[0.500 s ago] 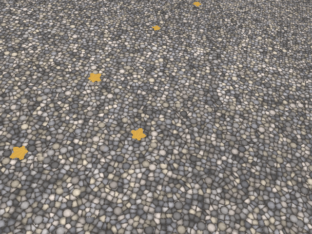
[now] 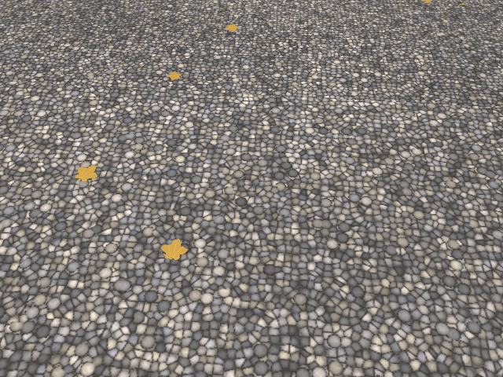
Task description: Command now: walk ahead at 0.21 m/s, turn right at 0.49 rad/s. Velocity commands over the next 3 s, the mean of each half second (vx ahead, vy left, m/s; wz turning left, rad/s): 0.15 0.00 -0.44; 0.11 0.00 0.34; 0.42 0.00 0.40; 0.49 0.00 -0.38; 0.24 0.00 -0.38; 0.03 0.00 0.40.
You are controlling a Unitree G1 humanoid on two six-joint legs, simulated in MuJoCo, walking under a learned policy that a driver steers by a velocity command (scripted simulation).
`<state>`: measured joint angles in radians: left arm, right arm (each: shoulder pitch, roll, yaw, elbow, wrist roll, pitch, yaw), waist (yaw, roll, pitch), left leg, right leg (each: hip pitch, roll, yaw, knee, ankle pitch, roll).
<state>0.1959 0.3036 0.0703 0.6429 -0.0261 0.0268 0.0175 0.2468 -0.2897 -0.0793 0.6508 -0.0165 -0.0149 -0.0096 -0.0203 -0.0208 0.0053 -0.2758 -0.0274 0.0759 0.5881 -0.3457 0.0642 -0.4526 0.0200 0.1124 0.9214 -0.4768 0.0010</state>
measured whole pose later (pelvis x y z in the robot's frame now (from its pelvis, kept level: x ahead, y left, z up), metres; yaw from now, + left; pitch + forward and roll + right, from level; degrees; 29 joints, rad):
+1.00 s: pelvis +0.17 -0.05 +0.02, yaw +1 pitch +2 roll -3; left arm 0.11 0.33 0.09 0.73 0.00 -0.05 -0.01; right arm 0.37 -0.27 -0.05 0.73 0.01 -0.03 -0.02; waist -0.03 -0.03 0.01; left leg -0.15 -0.02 -0.06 0.40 -0.28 0.06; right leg -0.54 -0.01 0.02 0.95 -0.27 0.01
